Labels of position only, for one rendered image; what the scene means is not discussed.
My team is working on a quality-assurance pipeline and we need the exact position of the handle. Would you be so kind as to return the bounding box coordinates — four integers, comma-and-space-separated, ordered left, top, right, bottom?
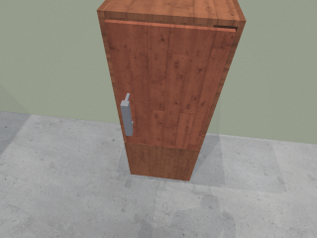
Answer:
120, 93, 134, 137

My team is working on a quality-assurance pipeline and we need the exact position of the cupboard door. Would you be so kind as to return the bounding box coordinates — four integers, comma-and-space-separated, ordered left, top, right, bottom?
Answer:
104, 19, 236, 151

